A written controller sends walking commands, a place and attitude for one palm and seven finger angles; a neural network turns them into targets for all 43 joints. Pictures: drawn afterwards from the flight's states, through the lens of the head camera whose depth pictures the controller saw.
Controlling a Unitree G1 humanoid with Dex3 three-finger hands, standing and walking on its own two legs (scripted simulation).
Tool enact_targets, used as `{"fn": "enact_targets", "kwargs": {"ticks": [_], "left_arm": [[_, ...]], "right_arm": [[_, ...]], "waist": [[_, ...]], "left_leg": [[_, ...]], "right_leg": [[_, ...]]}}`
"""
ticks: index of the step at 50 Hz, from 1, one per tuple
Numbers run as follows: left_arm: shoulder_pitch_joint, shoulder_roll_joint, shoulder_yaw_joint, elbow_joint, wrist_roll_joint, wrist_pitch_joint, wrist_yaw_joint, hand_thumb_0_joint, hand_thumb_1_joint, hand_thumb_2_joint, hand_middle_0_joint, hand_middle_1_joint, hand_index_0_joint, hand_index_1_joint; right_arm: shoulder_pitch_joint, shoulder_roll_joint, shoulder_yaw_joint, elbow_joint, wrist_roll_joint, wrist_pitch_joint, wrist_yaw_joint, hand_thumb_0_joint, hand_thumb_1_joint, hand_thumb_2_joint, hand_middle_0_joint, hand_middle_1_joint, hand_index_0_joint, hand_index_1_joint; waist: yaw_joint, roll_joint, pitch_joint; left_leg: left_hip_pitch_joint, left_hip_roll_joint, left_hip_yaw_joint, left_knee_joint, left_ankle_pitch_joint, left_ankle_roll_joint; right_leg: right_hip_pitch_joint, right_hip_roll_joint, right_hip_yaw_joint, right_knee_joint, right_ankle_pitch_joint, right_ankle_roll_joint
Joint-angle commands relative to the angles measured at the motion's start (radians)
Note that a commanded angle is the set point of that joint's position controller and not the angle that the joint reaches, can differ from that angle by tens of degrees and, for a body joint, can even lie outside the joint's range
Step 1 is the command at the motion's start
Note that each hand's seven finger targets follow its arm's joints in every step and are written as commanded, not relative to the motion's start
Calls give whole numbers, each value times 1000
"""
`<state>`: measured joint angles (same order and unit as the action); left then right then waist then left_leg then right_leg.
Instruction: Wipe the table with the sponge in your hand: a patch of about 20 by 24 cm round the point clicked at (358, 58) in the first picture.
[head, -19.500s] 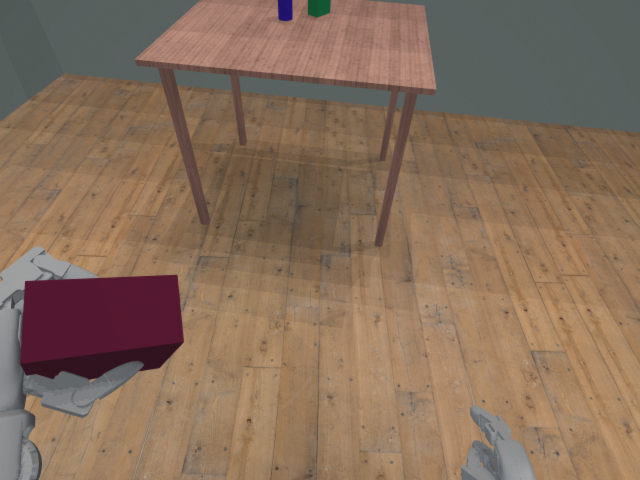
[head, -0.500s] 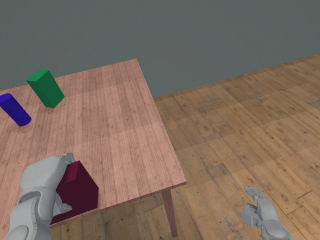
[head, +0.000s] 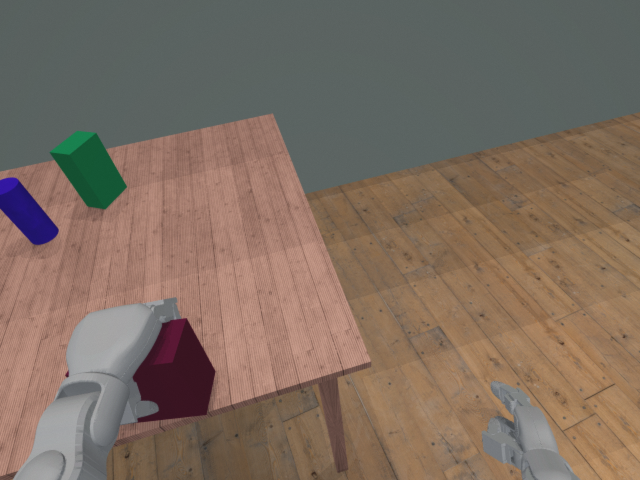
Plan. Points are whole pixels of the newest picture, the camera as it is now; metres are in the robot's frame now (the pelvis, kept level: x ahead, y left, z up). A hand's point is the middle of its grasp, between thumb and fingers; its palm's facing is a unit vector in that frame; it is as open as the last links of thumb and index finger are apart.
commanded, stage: lower the sponge onto the table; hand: left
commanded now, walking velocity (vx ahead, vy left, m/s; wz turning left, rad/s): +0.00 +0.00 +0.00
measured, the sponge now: (154, 381) +0.21 +0.26 +0.02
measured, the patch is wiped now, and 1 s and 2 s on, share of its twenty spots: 0.00 0.10 0.30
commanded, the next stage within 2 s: wipe forward along the first lane in 0.36 s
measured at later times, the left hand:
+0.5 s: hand (110, 352) +0.21 +0.30 +0.07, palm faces +0.02 -0.08 -1.00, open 10.0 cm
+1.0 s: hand (132, 325) +0.26 +0.30 +0.05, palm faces -0.04 -0.06 -1.00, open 10.1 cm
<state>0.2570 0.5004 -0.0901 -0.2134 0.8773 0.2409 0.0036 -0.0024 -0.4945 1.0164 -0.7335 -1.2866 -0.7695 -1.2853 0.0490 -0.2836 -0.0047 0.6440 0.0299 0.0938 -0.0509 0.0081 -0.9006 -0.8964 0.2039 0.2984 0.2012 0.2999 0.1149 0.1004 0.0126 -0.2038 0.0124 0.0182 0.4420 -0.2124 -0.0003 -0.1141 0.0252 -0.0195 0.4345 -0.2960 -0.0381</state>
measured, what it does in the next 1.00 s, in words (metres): stands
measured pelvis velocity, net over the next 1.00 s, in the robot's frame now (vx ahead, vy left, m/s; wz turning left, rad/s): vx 0.00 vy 0.01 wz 0.01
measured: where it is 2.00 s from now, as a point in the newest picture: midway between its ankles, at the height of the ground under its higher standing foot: outside the picture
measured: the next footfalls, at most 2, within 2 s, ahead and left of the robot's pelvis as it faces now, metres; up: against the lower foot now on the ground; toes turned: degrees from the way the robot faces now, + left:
none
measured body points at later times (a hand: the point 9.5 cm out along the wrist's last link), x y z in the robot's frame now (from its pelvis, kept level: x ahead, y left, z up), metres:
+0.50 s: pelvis +0.00 +0.00 +0.00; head +0.00 -0.03 +0.45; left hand +0.21 +0.30 +0.12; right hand +0.24 -0.22 -0.09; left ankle +0.02 +0.12 -0.74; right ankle -0.04 -0.10 -0.74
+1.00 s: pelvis +0.00 +0.01 +0.00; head +0.01 -0.02 +0.45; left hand +0.26 +0.30 +0.10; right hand +0.21 -0.22 -0.11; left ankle +0.02 +0.12 -0.74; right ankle -0.04 -0.10 -0.74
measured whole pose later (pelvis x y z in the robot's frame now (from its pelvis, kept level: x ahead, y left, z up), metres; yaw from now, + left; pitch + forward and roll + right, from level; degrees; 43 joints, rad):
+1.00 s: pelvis +0.00 +0.01 +0.00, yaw +1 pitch +1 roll +0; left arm -0.02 0.47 -0.06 0.17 0.93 0.25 0.12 -0.01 -0.49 1.02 -0.73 -1.29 -0.76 -1.29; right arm 0.05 -0.27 -0.01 0.70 0.06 0.11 -0.04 0.01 -0.90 -0.90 0.20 0.30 0.20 0.30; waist 0.08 0.08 0.00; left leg -0.27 0.00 0.01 0.46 -0.21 0.01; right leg -0.17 0.02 -0.03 0.44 -0.29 -0.03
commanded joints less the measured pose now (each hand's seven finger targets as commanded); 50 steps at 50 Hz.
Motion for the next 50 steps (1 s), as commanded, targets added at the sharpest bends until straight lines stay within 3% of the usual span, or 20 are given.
{"fn": "enact_targets", "kwargs": {"ticks": [1,5,6,10,13,15,19,20,21,25,27,30,33,35,38,43,45,46,47,50], "left_arm": [[-291,280,302,-182,75,-8,176,0,100,1300,-1200,-1600,-1200,-1600],[-207,201,260,-10,-14,109,171,0,100,1300,-1200,-1600,-1200,-1600],[-173,160,217,3,-37,135,151,0,100,1300,-1200,-1600,-1200,-1600],[-168,150,129,-43,-37,187,47,0,100,1300,-1200,-1600,-1200,-1600],[-213,218,159,-138,-6,113,12,0,100,1300,-1200,-1600,-1200,-1600],[-234,311,243,-240,18,32,30,0,100,1300,-1200,-1600,-1200,-1600],[-202,262,276,-148,39,-58,114,0,100,1300,-1200,-1600,-1200,-1600],[-184,286,316,-133,33,-53,129,0,100,1300,-1200,-1600,-1200,-1600],[-178,220,265,-100,30,-39,139,0,100,1300,-1200,-1600,-1200,-1600],[-178,216,262,-20,9,31,152,0,100,1300,-1200,-1600,-1200,-1600],[-240,185,200,1,8,56,140,0,100,1300,-1200,-1600,-1200,-1600],[-320,217,194,-22,20,53,118,0,100,1300,-1200,-1600,-1200,-1600],[-394,187,146,3,34,13,109,0,100,1300,-1200,-1600,-1200,-1600],[-446,249,200,19,49,-14,115,0,100,1300,-1200,-1600,-1200,-1600],[-448,196,170,125,44,-29,123,0,100,1300,-1200,-1600,-1200,-1600],[-476,209,182,184,63,-5,141,0,100,1300,-1200,-1600,-1200,-1600],[-470,251,220,179,72,10,149,0,100,1300,-1200,-1600,-1200,-1600],[-497,198,166,186,73,16,151,0,100,1300,-1200,-1600,-1200,-1600],[-519,203,168,203,73,19,154,0,100,1300,-1200,-1600,-1200,-1600],[-527,281,237,253,67,25,156,0,100,1300,-1200,-1600,-1200,-1600]], "right_arm": [[-161,-80,-41,-149,5,-46,-1,0,-900,-900,200,300,200,300],[-234,-97,-35,-129,34,-35,18,0,-900,-900,200,300,200,300],[-228,-102,-37,-135,35,-34,17,0,-900,-900,200,300,200,300],[-271,-112,-20,-163,37,-29,12,0,-900,-900,200,300,200,300],[-218,-112,-27,-169,16,-37,7,0,-900,-900,200,300,200,300],[-200,-102,-28,-179,0,-46,-1,0,-900,-900,200,300,200,300],[-136,-93,-50,-147,-4,-55,-4,0,-900,-900,200,300,200,300],[-155,-93,-47,-145,5,-53,-1,0,-900,-900,200,300,200,300],[-151,-89,-49,-142,8,-51,3,0,-900,-900,200,300,200,300],[-204,-103,-45,-134,25,-39,13,0,-900,-900,200,300,200,300],[-193,-107,-43,-132,25,-39,8,0,-900,-900,200,300,200,300],[-222,-107,-36,-135,22,-45,-1,0,-900,-900,200,300,200,300],[-179,-103,-41,-123,14,-57,-8,0,-900,-900,200,300,200,300],[-187,-104,-36,-112,12,-59,-13,0,-900,-900,200,300,200,300],[-154,-105,-45,-96,16,-60,-13,0,-900,-900,200,300,200,300],[-157,-114,-48,-94,22,-42,1,0,-900,-900,200,300,200,300],[-172,-117,-46,-102,22,-33,6,0,-900,-900,200,300,200,300],[-166,-111,-45,-102,24,-32,7,0,-900,-900,200,300,200,300],[-158,-112,-48,-98,25,-33,8,0,-900,-900,200,300,200,300],[-160,-124,-46,-91,27,-23,3,0,-900,-900,200,300,200,300]], "waist": [[-3,36,-208],[4,-2,-131],[2,-43,-156],[-23,-82,-156],[-35,-113,-212],[-17,-71,-264],[-15,-39,-200],[-7,-11,-172],[-14,-6,-159],[-5,-12,-157],[-23,-49,-176],[-29,-40,-218],[-46,-40,-232],[-38,-31,-229],[-48,-78,-191],[-32,-54,-228],[-15,-12,-247],[-29,-7,-248],[-32,-23,-248],[-25,-51,-255]], "left_leg": [[143,-29,-26,5,278,39],[97,-32,-34,-29,228,32],[88,-30,-24,-26,233,39],[83,-48,-32,-22,224,53],[106,-53,-29,9,251,71],[140,-53,-33,17,276,70],[140,-34,-29,21,278,55],[132,-35,-43,9,270,48],[117,-31,-35,7,254,46],[88,-32,-38,-13,233,39],[80,-32,-33,-15,216,46],[105,-41,-37,-14,219,52],[118,-41,-39,-6,208,60],[121,-42,-46,-13,199,57],[99,-40,-42,-13,182,56],[83,-38,-39,-18,214,46],[81,-41,-43,-24,225,42],[85,-40,-36,-18,224,45],[87,-38,-36,-16,220,47],[66,-44,-37,-18,205,49]], "right_leg": [[-33,22,97,-62,286,-46],[-27,13,82,-80,258,-33],[-4,2,51,-67,291,-19],[4,-1,80,-64,335,-9],[12,-5,71,-54,393,0],[22,6,95,-49,407,-9],[-51,18,70,-54,346,-22],[-56,27,95,-64,317,-34],[-65,18,59,-59,293,-26],[-47,16,72,-60,272,-30],[-44,8,41,-56,266,-17],[-29,13,62,-58,277,-20],[-49,11,32,-58,259,-13],[-55,21,51,-63,238,-23],[-81,17,23,-63,231,-17],[-55,17,16,-49,255,-23],[-34,21,34,-46,254,-31],[-44,16,15,-41,254,-26],[-51,18,13,-42,254,-25],[-28,21,40,-48,258,-28]]}}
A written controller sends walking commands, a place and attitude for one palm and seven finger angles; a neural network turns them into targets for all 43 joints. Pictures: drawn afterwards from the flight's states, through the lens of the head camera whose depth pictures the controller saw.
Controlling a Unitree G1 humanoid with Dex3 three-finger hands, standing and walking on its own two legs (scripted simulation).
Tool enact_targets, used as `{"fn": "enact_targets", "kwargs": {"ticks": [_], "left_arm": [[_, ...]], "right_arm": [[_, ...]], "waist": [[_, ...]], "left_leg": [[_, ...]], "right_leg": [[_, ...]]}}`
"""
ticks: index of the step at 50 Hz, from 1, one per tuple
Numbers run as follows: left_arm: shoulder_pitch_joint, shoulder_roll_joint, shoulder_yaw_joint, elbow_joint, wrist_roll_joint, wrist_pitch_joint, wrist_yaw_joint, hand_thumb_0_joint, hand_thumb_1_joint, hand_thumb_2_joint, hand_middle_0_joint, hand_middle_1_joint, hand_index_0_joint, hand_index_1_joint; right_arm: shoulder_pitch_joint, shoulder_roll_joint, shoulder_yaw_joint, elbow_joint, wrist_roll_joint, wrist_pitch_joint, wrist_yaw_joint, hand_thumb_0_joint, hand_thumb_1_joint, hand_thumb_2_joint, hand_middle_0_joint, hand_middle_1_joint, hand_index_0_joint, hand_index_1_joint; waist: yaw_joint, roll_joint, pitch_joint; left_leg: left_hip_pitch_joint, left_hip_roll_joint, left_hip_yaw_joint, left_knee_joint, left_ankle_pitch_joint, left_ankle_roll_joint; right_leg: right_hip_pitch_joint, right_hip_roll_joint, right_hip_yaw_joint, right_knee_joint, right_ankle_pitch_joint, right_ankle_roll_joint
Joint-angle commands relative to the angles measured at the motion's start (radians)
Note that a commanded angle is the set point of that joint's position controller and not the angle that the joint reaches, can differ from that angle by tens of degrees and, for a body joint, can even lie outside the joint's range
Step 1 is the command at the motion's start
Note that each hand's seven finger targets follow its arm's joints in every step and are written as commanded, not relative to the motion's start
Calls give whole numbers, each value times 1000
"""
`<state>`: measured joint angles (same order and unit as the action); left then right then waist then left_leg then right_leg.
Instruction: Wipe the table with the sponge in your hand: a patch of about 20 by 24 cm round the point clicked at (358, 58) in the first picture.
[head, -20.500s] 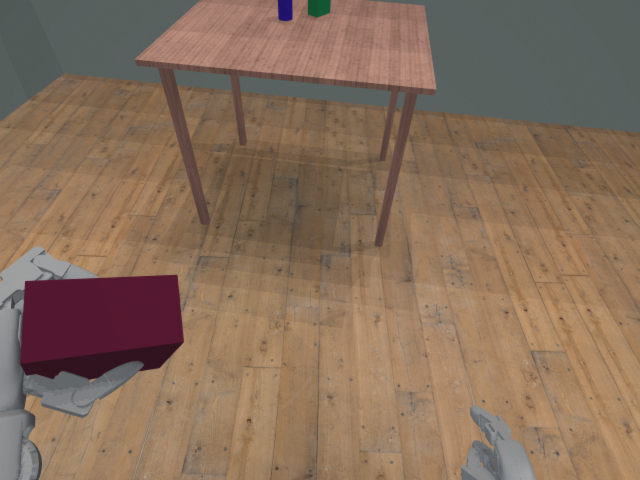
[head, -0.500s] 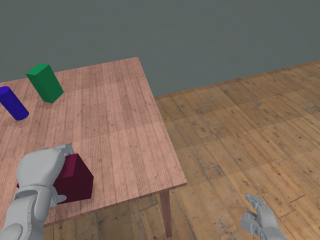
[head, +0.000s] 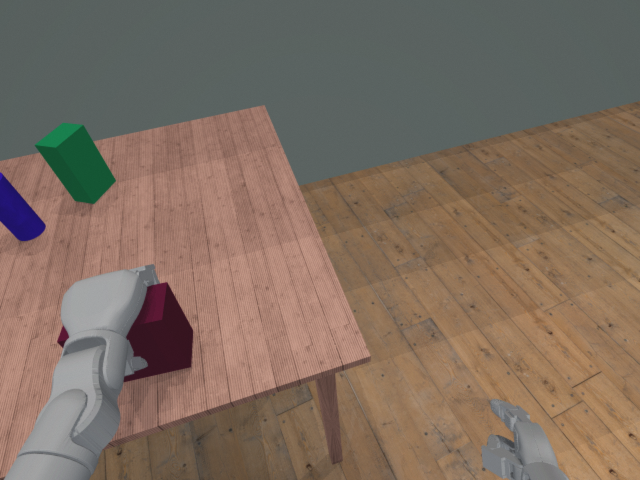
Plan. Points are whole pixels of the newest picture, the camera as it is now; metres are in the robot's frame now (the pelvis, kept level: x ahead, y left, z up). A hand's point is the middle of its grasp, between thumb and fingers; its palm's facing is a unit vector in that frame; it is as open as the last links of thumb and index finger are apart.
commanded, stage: wipe forward along the first lane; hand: left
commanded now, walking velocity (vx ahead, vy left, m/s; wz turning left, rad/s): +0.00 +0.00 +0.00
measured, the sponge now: (139, 342) +0.27 +0.30 +0.00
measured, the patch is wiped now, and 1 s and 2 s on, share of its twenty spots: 0.10 0.30 0.35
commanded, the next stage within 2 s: slide across to the middle lane in 1.08 s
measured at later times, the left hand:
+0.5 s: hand (125, 293) +0.32 +0.32 +0.05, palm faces -0.11 -0.02 -0.99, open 10.1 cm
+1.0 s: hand (122, 258) +0.37 +0.35 +0.05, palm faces -0.12 -0.01 -0.99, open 10.1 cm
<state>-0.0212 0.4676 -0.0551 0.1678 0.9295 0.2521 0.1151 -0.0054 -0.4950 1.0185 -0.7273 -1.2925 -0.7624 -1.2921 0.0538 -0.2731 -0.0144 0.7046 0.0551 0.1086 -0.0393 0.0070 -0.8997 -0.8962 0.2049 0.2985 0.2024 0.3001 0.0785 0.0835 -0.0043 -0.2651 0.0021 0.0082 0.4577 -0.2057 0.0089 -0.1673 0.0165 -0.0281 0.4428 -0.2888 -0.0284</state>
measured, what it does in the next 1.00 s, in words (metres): stands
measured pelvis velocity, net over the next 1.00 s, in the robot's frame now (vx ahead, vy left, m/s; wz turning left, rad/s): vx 0.00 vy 0.00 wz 0.00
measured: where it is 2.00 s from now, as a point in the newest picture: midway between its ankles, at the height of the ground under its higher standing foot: outside the picture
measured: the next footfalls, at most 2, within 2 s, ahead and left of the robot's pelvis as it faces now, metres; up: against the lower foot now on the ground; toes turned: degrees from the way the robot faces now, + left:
none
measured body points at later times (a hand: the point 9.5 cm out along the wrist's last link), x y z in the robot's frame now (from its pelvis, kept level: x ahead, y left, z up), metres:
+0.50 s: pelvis +0.00 -0.01 -0.01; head +0.03 -0.04 +0.44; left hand +0.32 +0.32 +0.10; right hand +0.17 -0.27 -0.13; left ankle +0.02 +0.12 -0.74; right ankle -0.03 -0.10 -0.74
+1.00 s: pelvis +0.00 +0.00 -0.01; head +0.04 -0.01 +0.44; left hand +0.37 +0.35 +0.11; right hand +0.10 -0.28 -0.14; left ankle +0.02 +0.12 -0.74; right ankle -0.03 -0.10 -0.74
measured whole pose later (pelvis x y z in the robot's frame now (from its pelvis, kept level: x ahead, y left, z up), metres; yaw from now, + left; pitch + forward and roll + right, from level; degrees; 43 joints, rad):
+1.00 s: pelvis +0.00 +0.00 -0.01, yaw +0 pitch +8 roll -1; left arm -0.55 0.62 0.07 0.86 1.01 0.02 0.12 0.01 -0.51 1.03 -0.74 -1.29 -0.77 -1.30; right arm 0.20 -0.31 -0.04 0.75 0.08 0.15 -0.03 0.00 -0.90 -0.90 0.20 0.30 0.20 0.30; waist -0.01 0.05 -0.06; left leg -0.48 0.02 -0.01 0.58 -0.24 0.01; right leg -0.37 0.03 -0.04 0.54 -0.32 -0.03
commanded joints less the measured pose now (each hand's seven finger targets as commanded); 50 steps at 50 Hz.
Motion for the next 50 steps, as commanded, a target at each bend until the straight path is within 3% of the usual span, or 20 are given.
{"fn": "enact_targets", "kwargs": {"ticks": [1,3,5,7,10,12,15,17,20,27,30,32,35,36,39,40,44,45,48,50], "left_arm": [[-259,268,161,-109,15,15,42,0,100,1300,-1200,-1600,-1200,-1600],[-269,252,142,-75,12,13,35,0,100,1300,-1200,-1600,-1200,-1600],[-292,298,178,-44,8,8,27,0,100,1300,-1200,-1600,-1200,-1600],[-347,267,130,-12,20,-1,19,0,100,1300,-1200,-1600,-1200,-1600],[-357,328,177,55,26,-12,6,0,100,1300,-1200,-1600,-1200,-1600],[-400,302,143,92,33,-26,0,0,100,1300,-1200,-1600,-1200,-1600],[-416,336,173,136,37,-53,-7,0,100,1300,-1200,-1600,-1200,-1600],[-470,301,133,175,45,-69,-7,0,100,1300,-1200,-1600,-1200,-1600],[-475,358,188,213,49,-95,-2,0,100,1300,-1200,-1600,-1200,-1600],[-604,363,170,326,62,-137,20,0,100,1300,-1200,-1600,-1200,-1600],[-646,399,192,351,71,-150,25,0,100,1300,-1200,-1600,-1200,-1600],[-654,382,173,384,73,-152,30,0,100,1300,-1200,-1600,-1200,-1600],[-663,421,207,413,75,-162,30,0,100,1300,-1200,-1600,-1200,-1600],[-667,395,178,430,72,-162,31,0,100,1300,-1200,-1600,-1200,-1600],[-720,421,186,470,74,-169,34,0,100,1300,-1200,-1600,-1200,-1600],[-735,462,219,476,72,-178,33,0,100,1300,-1200,-1600,-1200,-1600],[-818,476,200,541,97,-194,42,0,100,1300,-1200,-1600,-1200,-1600],[-827,520,235,544,98,-202,41,0,100,1300,-1200,-1600,-1200,-1600],[-864,493,195,591,117,-205,46,0,100,1300,-1200,-1600,-1200,-1600],[-877,542,233,607,118,-212,45,0,100,1300,-1200,-1600,-1200,-1600]], "right_arm": [[-156,-129,-38,-151,2,-38,-10,0,-900,-900,200,300,200,300],[-145,-133,-41,-147,5,-40,-11,0,-900,-900,200,300,200,300],[-148,-140,-40,-141,8,-37,-14,0,-900,-900,200,300,200,300],[-125,-141,-42,-131,8,-37,-16,0,-900,-900,200,300,200,300],[-115,-150,-42,-125,11,-31,-17,0,-900,-900,200,300,200,300],[-91,-150,-44,-119,10,-33,-18,0,-900,-900,200,300,200,300],[-77,-155,-47,-119,11,-29,-17,0,-900,-900,200,300,200,300],[-53,-156,-50,-111,10,-30,-17,0,-900,-900,200,300,200,300],[-39,-163,-56,-114,10,-26,-15,0,-900,-900,200,300,200,300],[22,-168,-64,-94,12,-24,-13,0,-900,-900,200,300,200,300],[26,-172,-65,-90,14,-20,-9,0,-900,-900,200,300,200,300],[48,-172,-70,-85,12,-16,-7,0,-900,-900,200,300,200,300],[50,-177,-70,-85,15,-8,-3,0,-900,-900,200,300,200,300],[62,-175,-69,-85,16,-6,-1,0,-900,-900,200,300,200,300],[75,-180,-70,-80,18,-3,1,0,-900,-900,200,300,200,300],[73,-183,-68,-78,19,-2,0,0,-900,-900,200,300,200,300],[106,-188,-68,-65,19,1,2,0,-900,-900,200,300,200,300],[103,-190,-68,-66,19,3,1,0,-900,-900,200,300,200,300],[131,-190,-71,-59,18,5,7,0,-900,-900,200,300,200,300],[132,-195,-70,-59,19,9,7,0,-900,-900,200,300,200,300]], "waist": [[0,-49,-238],[-7,-69,-229],[-6,-79,-219],[-28,-69,-206],[-23,-75,-196],[-37,-78,-195],[-32,-63,-211],[-50,-76,-213],[-39,-91,-245],[-69,-120,-255],[-62,-62,-277],[-71,-83,-294],[-60,-72,-314],[-71,-83,-307],[-81,-97,-290],[-72,-81,-300],[-95,-74,-277],[-82,-48,-296],[-100,-47,-307],[-85,-24,-334]], "left_leg": [[124,-35,-17,-26,198,44],[119,-36,-16,-20,196,47],[107,-38,-17,-20,183,48],[106,-39,-9,-10,176,52],[79,-44,-10,-7,156,51],[74,-45,-3,7,153,54],[56,-46,-3,14,156,52],[52,-44,2,29,152,54],[27,-44,0,39,160,54],[-10,-40,9,68,141,60],[-10,-39,5,67,147,58],[-13,-40,10,82,149,62],[-27,-39,5,79,169,58],[-28,-40,4,78,157,60],[-43,-38,7,84,136,63],[-48,-36,5,78,139,62],[-57,-34,4,85,115,65],[-60,-36,1,79,116,63],[-53,-32,0,90,114,63],[-52,-32,-5,89,140,60]], "right_leg": [[25,23,32,-50,263,-31],[11,22,30,-52,279,-27],[8,24,49,-57,269,-28],[-19,21,33,-53,274,-24],[-22,23,52,-57,259,-27],[-40,20,38,-49,267,-22],[-43,21,48,-42,274,-26],[-70,19,35,-31,278,-21],[-56,20,50,-22,300,-24],[-90,15,37,-1,307,-14],[-98,16,42,2,293,-23],[-94,14,39,7,311,-17],[-80,16,44,14,331,-23],[-84,16,33,15,317,-19],[-102,15,36,7,301,-15],[-93,16,44,7,299,-20],[-139,17,32,9,257,-17],[-130,20,39,9,242,-22],[-157,22,27,15,229,-21],[-143,25,32,20,245,-29]]}}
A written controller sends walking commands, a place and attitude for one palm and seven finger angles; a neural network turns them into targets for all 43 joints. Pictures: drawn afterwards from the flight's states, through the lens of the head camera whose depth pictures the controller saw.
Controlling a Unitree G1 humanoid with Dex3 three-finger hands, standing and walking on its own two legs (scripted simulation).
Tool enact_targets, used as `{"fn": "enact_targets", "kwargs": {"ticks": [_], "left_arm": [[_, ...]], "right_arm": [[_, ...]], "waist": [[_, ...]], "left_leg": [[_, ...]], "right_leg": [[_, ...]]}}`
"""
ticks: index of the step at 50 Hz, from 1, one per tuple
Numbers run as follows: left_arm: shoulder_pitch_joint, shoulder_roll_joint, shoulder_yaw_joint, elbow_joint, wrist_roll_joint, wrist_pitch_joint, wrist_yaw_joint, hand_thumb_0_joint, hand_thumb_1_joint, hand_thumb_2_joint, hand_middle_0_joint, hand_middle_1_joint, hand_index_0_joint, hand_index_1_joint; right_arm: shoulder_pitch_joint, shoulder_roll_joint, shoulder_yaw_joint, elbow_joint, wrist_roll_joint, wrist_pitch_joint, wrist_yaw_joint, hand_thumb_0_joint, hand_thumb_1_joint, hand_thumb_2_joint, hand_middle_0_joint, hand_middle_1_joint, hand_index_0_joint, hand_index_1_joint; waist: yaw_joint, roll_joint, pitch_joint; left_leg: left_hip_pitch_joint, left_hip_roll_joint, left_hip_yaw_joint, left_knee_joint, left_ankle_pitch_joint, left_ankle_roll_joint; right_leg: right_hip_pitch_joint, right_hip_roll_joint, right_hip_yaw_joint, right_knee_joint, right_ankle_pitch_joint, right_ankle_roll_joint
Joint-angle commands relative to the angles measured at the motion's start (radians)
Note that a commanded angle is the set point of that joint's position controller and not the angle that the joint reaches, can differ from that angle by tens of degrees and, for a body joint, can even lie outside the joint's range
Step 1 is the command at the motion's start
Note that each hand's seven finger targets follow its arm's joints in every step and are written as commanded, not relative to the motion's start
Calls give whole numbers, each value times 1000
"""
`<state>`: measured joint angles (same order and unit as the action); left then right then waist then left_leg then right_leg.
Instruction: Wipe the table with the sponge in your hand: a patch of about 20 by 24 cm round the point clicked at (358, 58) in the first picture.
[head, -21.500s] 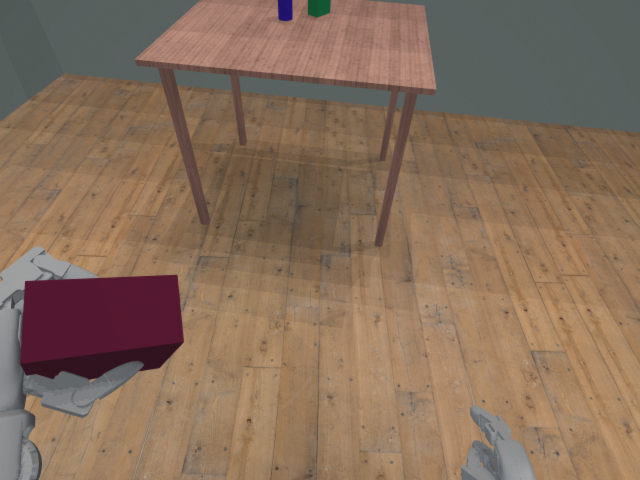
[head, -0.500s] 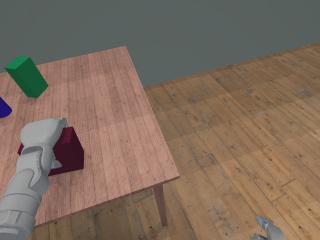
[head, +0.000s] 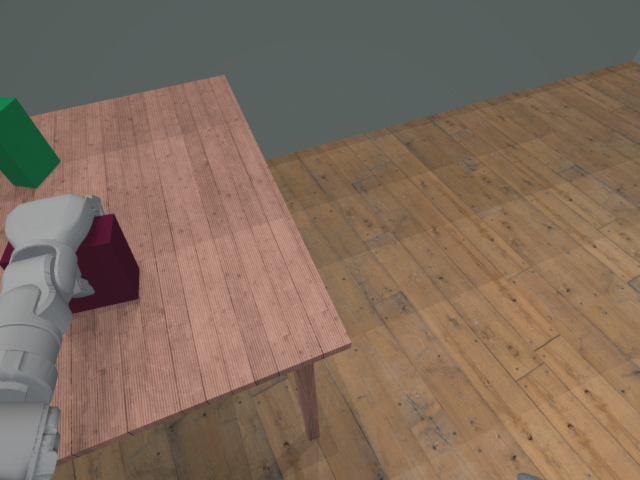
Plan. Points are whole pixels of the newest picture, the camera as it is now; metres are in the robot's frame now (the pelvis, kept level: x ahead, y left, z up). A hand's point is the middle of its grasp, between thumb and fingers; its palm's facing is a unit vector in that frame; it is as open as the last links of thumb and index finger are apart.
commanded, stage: wipe forward along the first lane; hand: left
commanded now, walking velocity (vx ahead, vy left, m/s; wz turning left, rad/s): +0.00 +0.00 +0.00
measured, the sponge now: (84, 275) +0.37 +0.35 +0.02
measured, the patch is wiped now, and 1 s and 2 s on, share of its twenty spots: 0.30 0.35 0.75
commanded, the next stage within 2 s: slide across to the middle lane in 0.08 s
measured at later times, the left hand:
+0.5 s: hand (99, 228) +0.42 +0.33 +0.06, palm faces -0.08 -0.02 -1.00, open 10.1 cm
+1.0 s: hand (148, 221) +0.43 +0.27 +0.06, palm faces -0.08 -0.03 -1.00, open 10.1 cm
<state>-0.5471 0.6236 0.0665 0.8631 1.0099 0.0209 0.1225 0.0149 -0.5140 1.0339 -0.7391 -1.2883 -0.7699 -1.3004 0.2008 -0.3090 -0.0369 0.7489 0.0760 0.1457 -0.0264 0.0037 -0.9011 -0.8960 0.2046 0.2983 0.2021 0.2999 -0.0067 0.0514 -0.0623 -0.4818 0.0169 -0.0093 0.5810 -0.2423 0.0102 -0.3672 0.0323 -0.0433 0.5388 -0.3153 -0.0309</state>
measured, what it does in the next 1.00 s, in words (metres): stands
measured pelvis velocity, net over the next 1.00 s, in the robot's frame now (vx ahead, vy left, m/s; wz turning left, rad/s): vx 0.03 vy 0.00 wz -0.01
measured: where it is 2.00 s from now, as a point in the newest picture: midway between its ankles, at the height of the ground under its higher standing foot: outside the picture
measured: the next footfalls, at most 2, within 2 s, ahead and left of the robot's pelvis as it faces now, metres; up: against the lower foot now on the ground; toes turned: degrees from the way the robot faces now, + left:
none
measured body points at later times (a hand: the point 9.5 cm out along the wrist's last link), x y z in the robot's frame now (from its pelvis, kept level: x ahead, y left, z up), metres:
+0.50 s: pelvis +0.01 +0.03 +0.00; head +0.06 +0.02 +0.45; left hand +0.42 +0.33 +0.11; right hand +0.10 -0.24 -0.13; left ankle +0.03 +0.12 -0.73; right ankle -0.03 -0.10 -0.73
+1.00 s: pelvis +0.03 +0.00 +0.01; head +0.07 -0.02 +0.45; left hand +0.43 +0.27 +0.11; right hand +0.15 -0.26 -0.13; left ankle +0.03 +0.12 -0.73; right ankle -0.03 -0.10 -0.73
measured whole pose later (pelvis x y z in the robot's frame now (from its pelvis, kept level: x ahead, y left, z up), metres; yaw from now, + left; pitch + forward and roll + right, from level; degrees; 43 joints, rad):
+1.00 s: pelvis +0.03 +0.00 +0.01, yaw +0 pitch +8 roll +0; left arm -0.58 0.43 -0.10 0.77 0.97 0.23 0.16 0.00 -0.51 1.04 -0.72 -1.31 -0.75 -1.32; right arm 0.16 -0.29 -0.04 0.75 0.07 0.19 0.01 0.00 -0.90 -0.90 0.20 0.30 0.20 0.30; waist 0.00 0.07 -0.08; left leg -0.40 0.00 0.01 0.52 -0.26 0.01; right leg -0.28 0.02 -0.03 0.47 -0.32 -0.02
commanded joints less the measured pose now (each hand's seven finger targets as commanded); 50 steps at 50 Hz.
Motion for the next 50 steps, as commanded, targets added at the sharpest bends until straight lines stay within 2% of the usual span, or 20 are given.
{"fn": "enact_targets", "kwargs": {"ticks": [1,7,10,13,15,18,20,23,25,28,30,31,34,36,39,40,44,46,49,50], "left_arm": [[-364,355,76,-76,37,19,37,0,100,1300,-1200,-1600,-1200,-1600],[-414,366,71,-31,31,7,28,0,100,1300,-1200,-1600,-1200,-1600],[-423,333,57,-73,26,-15,23,0,100,1300,-1200,-1600,-1200,-1600],[-462,256,-1,-145,15,-25,35,0,100,1300,-1200,-1600,-1200,-1600],[-456,263,30,-193,-14,-31,43,0,100,1300,-1200,-1600,-1200,-1600],[-448,171,-33,-207,-43,-3,60,0,100,1300,-1200,-1600,-1200,-1600],[-469,200,-5,-182,-50,25,63,0,100,1300,-1200,-1600,-1200,-1600],[-536,216,-17,-207,-13,67,82,0,100,1300,-1200,-1600,-1200,-1600],[-515,233,11,-216,-7,89,91,0,100,1300,-1200,-1600,-1200,-1600],[-486,130,-66,-193,-17,130,90,0,100,1300,-1200,-1600,-1200,-1600],[-506,166,-32,-204,-29,149,85,0,100,1300,-1200,-1600,-1200,-1600],[-511,164,-46,-192,-24,160,83,0,100,1300,-1200,-1600,-1200,-1600],[-542,128,-85,-191,-9,183,73,0,100,1300,-1200,-1600,-1200,-1600],[-570,112,-97,-203,-6,181,69,0,100,1300,-1200,-1600,-1200,-1600],[-534,74,-115,-204,-13,186,68,0,100,1300,-1200,-1600,-1200,-1600],[-512,100,-76,-217,-24,184,66,0,100,1300,-1200,-1600,-1200,-1600],[-472,50,-119,-252,-15,205,63,0,100,1300,-1200,-1600,-1200,-1600],[-468,81,-86,-271,-19,209,68,0,100,1300,-1200,-1600,-1200,-1600],[-334,78,-64,-271,-30,236,71,0,100,1300,-1200,-1600,-1200,-1600],[-302,74,-53,-297,-44,239,68,0,100,1300,-1200,-1600,-1200,-1600]], "right_arm": [[-3,-157,-49,-102,-1,-27,-5,0,-900,-900,200,300,200,300],[31,-165,-51,-95,-2,-22,-2,0,-900,-900,200,300,200,300],[29,-160,-54,-103,-4,-20,2,0,-900,-900,200,300,200,300],[34,-150,-63,-102,-8,-21,9,0,-900,-900,200,300,200,300],[22,-149,-67,-106,-7,-22,7,0,-900,-900,200,300,200,300],[12,-139,-69,-97,-3,-22,13,0,-900,-900,200,300,200,300],[-11,-143,-59,-88,1,-23,13,0,-900,-900,200,300,200,300],[-15,-142,-57,-82,-4,-21,14,0,-900,-900,200,300,200,300],[-33,-140,-52,-88,-7,-21,16,0,-900,-900,200,300,200,300],[-39,-130,-49,-90,-8,-17,24,0,-900,-900,200,300,200,300],[-57,-133,-45,-96,-7,-17,22,0,-900,-900,200,300,200,300],[-52,-132,-43,-94,-6,-14,20,0,-900,-900,200,300,200,300],[-58,-128,-39,-97,-5,-8,20,0,-900,-900,200,300,200,300],[-56,-126,-39,-92,-6,-11,19,0,-900,-900,200,300,200,300],[-61,-120,-40,-100,-9,-7,20,0,-900,-900,200,300,200,300],[-64,-122,-41,-100,-9,-5,20,0,-900,-900,200,300,200,300],[-71,-119,-42,-110,-10,6,27,0,-900,-900,200,300,200,300],[-72,-123,-43,-104,-12,9,27,0,-900,-900,200,300,200,300],[-95,-124,-41,-121,-10,16,33,0,-900,-900,200,300,200,300],[-113,-121,-39,-133,-7,16,34,0,-900,-900,200,300,200,300]], "waist": [[-17,0,-280],[-28,-8,-297],[-18,32,-332],[-29,67,-351],[-17,57,-387],[-31,52,-344],[-23,33,-308],[-25,61,-333],[-2,86,-357],[-15,47,-355],[-4,32,-376],[-14,21,-376],[-27,0,-354],[-31,22,-348],[-24,16,-369],[-11,11,-391],[-14,5,-397],[-9,2,-401],[15,-56,-386],[28,-35,-391]], "left_leg": [[173,-46,14,-29,176,61],[186,-37,3,-23,193,60],[228,-30,-7,-28,247,54],[299,-18,-19,-22,278,49],[328,-13,-28,-31,316,44],[355,-6,-44,-43,311,37],[333,-5,-50,-69,279,34],[362,-9,-52,-71,295,30],[371,-11,-54,-79,335,18],[374,-8,-50,-71,346,18],[366,-12,-42,-79,348,22],[366,-14,-40,-76,347,25],[365,-16,-35,-72,355,30],[381,-15,-37,-73,361,30],[386,-21,-23,-59,395,34],[382,-23,-21,-57,418,32],[381,-28,-8,-41,467,38],[379,-30,-5,-37,483,40],[328,-39,13,-42,474,46],[321,-44,16,-49,483,44]], "right_leg": [[49,9,42,-71,270,-21],[25,15,35,-71,271,-22],[12,19,31,-66,288,-31],[-26,24,20,-66,269,-31],[-4,27,22,-71,283,-35],[-36,27,7,-81,248,-29],[-32,26,6,-91,220,-32],[-21,22,3,-88,225,-34],[-3,25,2,-86,239,-41],[8,22,-2,-88,260,-34],[49,19,7,-92,284,-35],[59,17,7,-90,295,-31],[53,15,4,-95,318,-28],[40,15,3,-91,313,-30],[66,13,10,-92,373,-29],[95,13,17,-90,408,-33],[123,9,17,-80,499,-27],[146,8,22,-72,538,-29],[213,1,27,-72,616,-23],[238,-1,33,-71,635,-25]]}}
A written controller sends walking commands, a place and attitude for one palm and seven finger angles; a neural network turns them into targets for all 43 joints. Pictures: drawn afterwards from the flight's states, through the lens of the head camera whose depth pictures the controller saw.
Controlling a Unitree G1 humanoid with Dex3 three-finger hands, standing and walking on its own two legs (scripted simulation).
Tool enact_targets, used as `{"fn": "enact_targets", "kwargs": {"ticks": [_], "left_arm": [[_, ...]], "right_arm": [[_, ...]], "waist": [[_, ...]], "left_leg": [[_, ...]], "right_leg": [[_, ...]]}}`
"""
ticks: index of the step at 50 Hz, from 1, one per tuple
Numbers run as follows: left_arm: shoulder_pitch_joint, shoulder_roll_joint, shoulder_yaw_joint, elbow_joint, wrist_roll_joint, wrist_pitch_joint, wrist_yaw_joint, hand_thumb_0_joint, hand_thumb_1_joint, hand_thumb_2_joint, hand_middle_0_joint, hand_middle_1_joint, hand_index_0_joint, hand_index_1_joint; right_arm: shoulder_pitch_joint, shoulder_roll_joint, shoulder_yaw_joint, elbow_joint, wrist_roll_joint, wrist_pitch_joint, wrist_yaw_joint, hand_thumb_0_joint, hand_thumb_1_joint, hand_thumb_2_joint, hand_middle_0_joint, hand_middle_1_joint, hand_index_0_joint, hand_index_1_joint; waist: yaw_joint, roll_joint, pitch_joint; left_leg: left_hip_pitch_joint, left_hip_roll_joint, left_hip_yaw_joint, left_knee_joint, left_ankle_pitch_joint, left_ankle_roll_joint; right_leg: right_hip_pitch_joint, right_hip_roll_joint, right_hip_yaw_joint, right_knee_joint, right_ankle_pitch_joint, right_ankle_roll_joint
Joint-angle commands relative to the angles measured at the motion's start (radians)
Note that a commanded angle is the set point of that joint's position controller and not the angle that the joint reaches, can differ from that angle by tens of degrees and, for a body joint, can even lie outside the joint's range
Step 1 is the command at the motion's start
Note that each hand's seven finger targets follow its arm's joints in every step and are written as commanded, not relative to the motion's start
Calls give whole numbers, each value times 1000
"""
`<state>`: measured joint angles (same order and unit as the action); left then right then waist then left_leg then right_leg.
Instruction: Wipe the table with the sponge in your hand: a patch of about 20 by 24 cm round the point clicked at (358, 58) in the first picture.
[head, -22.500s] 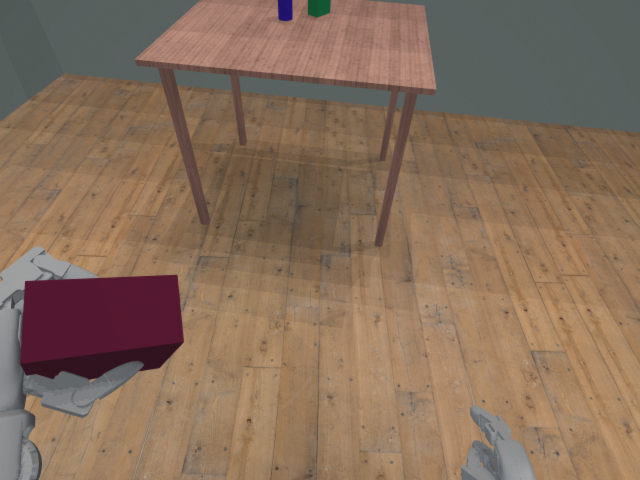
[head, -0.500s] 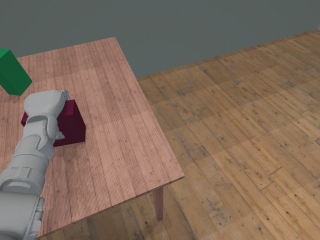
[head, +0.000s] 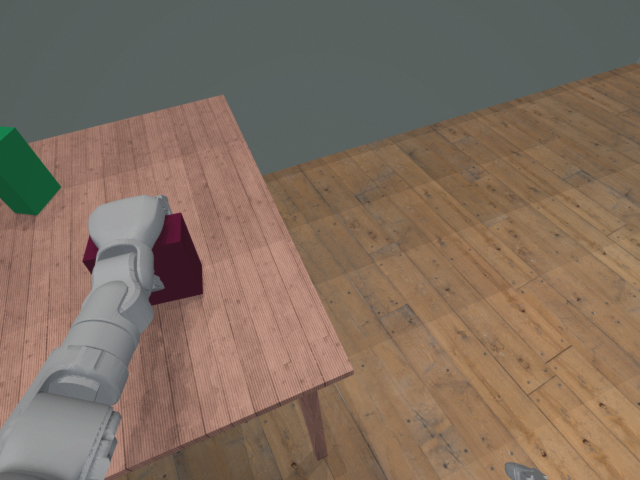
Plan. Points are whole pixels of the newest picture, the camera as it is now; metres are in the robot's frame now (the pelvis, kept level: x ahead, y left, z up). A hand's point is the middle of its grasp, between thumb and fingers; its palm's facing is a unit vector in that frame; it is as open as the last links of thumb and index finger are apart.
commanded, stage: wipe back along the middle lane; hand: left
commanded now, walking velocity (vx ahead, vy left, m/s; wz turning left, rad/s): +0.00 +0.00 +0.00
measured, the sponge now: (153, 271) +0.39 +0.27 +0.01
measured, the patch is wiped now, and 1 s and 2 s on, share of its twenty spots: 0.35 0.75 0.75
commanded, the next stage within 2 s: slide across to the third lane in 1.54 s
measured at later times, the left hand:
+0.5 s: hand (137, 289) +0.34 +0.26 +0.05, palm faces -0.06 -0.05 -1.00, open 10.1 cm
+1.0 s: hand (137, 306) +0.31 +0.25 +0.05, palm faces +0.00 -0.06 -1.00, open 10.1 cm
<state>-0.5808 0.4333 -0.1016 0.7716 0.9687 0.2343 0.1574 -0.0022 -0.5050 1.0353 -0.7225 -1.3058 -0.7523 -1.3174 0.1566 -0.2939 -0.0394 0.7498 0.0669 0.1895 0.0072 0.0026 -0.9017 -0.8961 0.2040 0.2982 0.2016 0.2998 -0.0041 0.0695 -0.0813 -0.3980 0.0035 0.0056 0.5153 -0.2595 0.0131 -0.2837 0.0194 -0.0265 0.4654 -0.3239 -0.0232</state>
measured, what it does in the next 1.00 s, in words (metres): stands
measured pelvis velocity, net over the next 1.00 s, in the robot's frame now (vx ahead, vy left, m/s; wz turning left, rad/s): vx -0.01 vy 0.00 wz -0.01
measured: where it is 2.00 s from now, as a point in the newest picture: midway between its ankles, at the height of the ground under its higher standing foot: outside the picture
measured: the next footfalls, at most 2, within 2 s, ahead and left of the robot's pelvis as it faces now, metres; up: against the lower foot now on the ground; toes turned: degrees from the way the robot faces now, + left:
none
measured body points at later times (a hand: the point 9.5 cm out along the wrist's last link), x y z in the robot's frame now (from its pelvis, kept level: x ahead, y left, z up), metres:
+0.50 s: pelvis -0.01 -0.01 +0.00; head +0.00 -0.04 +0.45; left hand +0.34 +0.26 +0.11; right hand +0.17 -0.27 -0.11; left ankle -0.01 +0.11 -0.74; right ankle -0.06 -0.11 -0.74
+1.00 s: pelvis -0.01 +0.00 +0.00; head +0.00 -0.03 +0.45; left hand +0.31 +0.25 +0.10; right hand +0.17 -0.24 -0.11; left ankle -0.01 +0.11 -0.74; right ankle -0.06 -0.11 -0.74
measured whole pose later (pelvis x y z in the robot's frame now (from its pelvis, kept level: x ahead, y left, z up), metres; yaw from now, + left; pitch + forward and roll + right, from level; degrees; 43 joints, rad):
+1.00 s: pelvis -0.01 +0.00 +0.00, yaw -1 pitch +3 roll +0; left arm -0.20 0.37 -0.18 0.33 0.95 0.40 0.19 0.00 -0.48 1.03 -0.69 -1.34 -0.72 -1.35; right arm 0.09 -0.28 -0.02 0.69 0.08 0.21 0.02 0.01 -0.90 -0.90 0.20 0.30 0.20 0.30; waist 0.04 0.08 -0.07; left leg -0.30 -0.01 0.02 0.49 -0.25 0.02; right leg -0.20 0.01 -0.01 0.46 -0.32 -0.02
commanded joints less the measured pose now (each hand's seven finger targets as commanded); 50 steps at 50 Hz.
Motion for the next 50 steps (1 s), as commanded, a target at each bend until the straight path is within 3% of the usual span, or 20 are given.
{"fn": "enact_targets", "kwargs": {"ticks": [1,4,5,9,10,12,17,20,21,24,30,35,36,40,42,44,45,46,47,50], "left_arm": [[-233,287,133,-205,0,31,37,0,100,1300,-1200,-1600,-1200,-1600],[-201,290,127,-235,15,51,37,0,100,1300,-1200,-1600,-1200,-1600],[-201,268,114,-278,10,52,33,0,100,1300,-1200,-1600,-1200,-1600],[-110,237,87,-305,3,75,16,0,100,1300,-1200,-1600,-1200,-1600],[-99,253,109,-327,-4,74,11,0,100,1300,-1200,-1600,-1200,-1600],[-68,204,62,-344,-3,78,2,0,100,1300,-1200,-1600,-1200,-1600],[-96,204,49,-320,2,79,-14,0,100,1300,-1200,-1600,-1200,-1600],[-102,146,11,-341,-2,69,-19,0,100,1300,-1200,-1600,-1200,-1600],[-77,174,32,-320,3,68,-15,0,100,1300,-1200,-1600,-1200,-1600],[-47,180,44,-298,5,65,-11,0,100,1300,-1200,-1600,-1200,-1600],[-4,153,46,-360,-12,67,-1,0,100,1300,-1200,-1600,-1200,-1600],[51,118,26,-402,-17,94,7,0,100,1300,-1200,-1600,-1200,-1600],[53,88,-7,-412,-20,101,7,0,100,1300,-1200,-1600,-1200,-1600],[92,104,17,-442,-32,132,8,0,100,1300,-1200,-1600,-1200,-1600],[120,54,-27,-466,-34,141,8,0,100,1300,-1200,-1600,-1200,-1600],[170,50,-27,-495,-38,149,6,0,100,1300,-1200,-1600,-1200,-1600],[215,91,20,-508,-39,156,8,0,100,1300,-1200,-1600,-1200,-1600],[214,21,-47,-539,-41,158,5,0,100,1300,-1200,-1600,-1200,-1600],[232,8,-54,-556,-46,163,5,0,100,1300,-1200,-1600,-1200,-1600],[315,47,-14,-602,-49,185,7,0,100,1300,-1200,-1600,-1200,-1600]], "right_arm": [[-63,-140,-36,-132,0,-28,0,0,-900,-900,200,300,200,300],[-81,-140,-33,-142,5,-28,1,0,-900,-900,200,300,200,300],[-97,-135,-34,-152,8,-29,2,0,-900,-900,200,300,200,300],[-109,-136,-33,-162,12,-34,4,0,-900,-900,200,300,200,300],[-119,-135,-36,-164,14,-32,4,0,-900,-900,200,300,200,300],[-126,-130,-34,-173,14,-33,0,0,-900,-900,200,300,200,300],[-144,-129,-25,-166,18,-31,-15,0,-900,-900,200,300,200,300],[-156,-116,-26,-177,20,-33,-17,0,-900,-900,200,300,200,300],[-154,-122,-24,-174,17,-33,-18,0,-900,-900,200,300,200,300],[-159,-122,-20,-178,15,-32,-22,0,-900,-900,200,300,200,300],[-187,-115,-19,-200,16,-28,-20,0,-900,-900,200,300,200,300],[-208,-116,-19,-206,16,-27,-14,0,-900,-900,200,300,200,300],[-205,-113,-16,-207,16,-27,-13,0,-900,-900,200,300,200,300],[-227,-118,-14,-208,16,-26,-13,0,-900,-900,200,300,200,300],[-225,-113,-14,-213,17,-29,-8,0,-900,-900,200,300,200,300],[-234,-113,-15,-216,17,-32,-3,0,-900,-900,200,300,200,300],[-241,-118,-15,-219,14,-30,-1,0,-900,-900,200,300,200,300],[-241,-109,-11,-227,17,-32,3,0,-900,-900,200,300,200,300],[-246,-106,-14,-228,17,-36,7,0,-900,-900,200,300,200,300],[-267,-113,-11,-236,15,-36,14,0,-900,-900,200,300,200,300]], "waist": [[27,-78,-367],[24,-92,-320],[26,-71,-341],[22,-80,-286],[27,-67,-299],[21,-74,-269],[7,-92,-185],[7,-76,-210],[17,-79,-197],[24,-103,-207],[39,-81,-225],[47,-67,-200],[40,-65,-192],[54,-89,-197],[49,-90,-196],[54,-97,-205],[71,-88,-211],[57,-83,-210],[59,-95,-204],[77,-93,-199]], "left_leg": [[229,-32,6,18,494,45],[199,-39,17,8,454,50],[213,-40,13,4,471,49],[210,-46,22,5,439,54],[216,-45,18,-1,438,52],[224,-46,18,-2,420,55],[198,-49,15,-22,316,54],[220,-47,12,-28,304,53],[213,-48,9,-27,291,52],[193,-50,13,-24,276,50],[199,-42,6,-40,273,44],[212,-36,-4,-48,274,41],[220,-35,-5,-48,268,43],[218,-33,-9,-57,264,41],[232,-30,-13,-52,282,42],[241,-28,-11,-45,309,42],[237,-28,-20,-53,317,37],[245,-27,-18,-47,327,38],[251,-24,-17,-43,336,40],[246,-25,-21,-47,350,34]], "right_leg": [[177,10,15,6,672,-29],[181,7,26,-2,686,-24],[192,6,30,1,684,-27],[186,5,34,-12,703,-23],[196,6,37,-9,681,-25],[172,9,31,-17,656,-24],[117,9,38,-42,524,-23],[105,11,33,-44,464,-26],[101,13,35,-44,450,-29],[114,11,43,-44,461,-26],[124,14,36,-43,413,-30],[102,19,27,-45,375,-36],[93,20,19,-44,361,-35],[111,22,27,-49,355,-36],[103,23,11,-39,363,-36],[116,22,17,-37,404,-35],[128,26,25,-33,393,-40],[123,24,9,-24,401,-37],[119,25,9,-25,417,-37],[138,27,24,-23,438,-40]]}}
